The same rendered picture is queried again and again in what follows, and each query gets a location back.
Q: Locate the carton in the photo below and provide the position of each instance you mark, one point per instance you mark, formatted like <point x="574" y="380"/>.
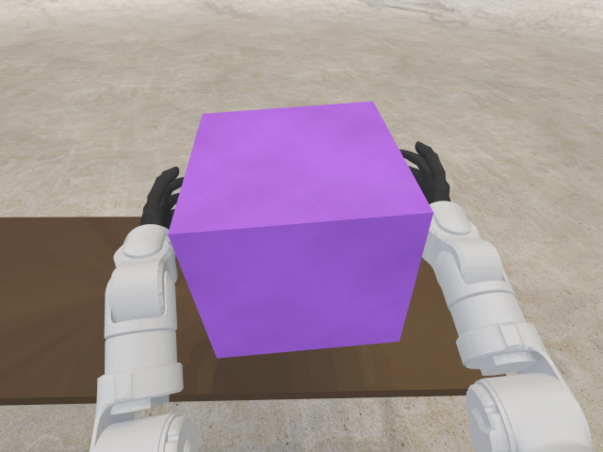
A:
<point x="299" y="228"/>

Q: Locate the robot right upper arm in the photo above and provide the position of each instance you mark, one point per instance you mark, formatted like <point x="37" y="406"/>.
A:
<point x="525" y="413"/>

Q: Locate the robot right forearm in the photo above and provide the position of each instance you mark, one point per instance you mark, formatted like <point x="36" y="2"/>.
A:
<point x="493" y="333"/>

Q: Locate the robot left forearm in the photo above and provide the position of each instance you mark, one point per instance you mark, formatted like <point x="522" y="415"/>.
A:
<point x="141" y="368"/>

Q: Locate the robot left upper arm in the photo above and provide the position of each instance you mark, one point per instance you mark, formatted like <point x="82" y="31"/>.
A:
<point x="170" y="432"/>

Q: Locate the table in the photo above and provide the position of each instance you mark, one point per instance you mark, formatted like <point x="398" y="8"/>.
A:
<point x="53" y="278"/>

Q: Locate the left robot hand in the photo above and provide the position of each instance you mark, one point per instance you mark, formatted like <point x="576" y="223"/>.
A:
<point x="160" y="201"/>

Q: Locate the right robot hand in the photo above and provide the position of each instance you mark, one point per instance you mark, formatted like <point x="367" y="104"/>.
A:
<point x="430" y="175"/>

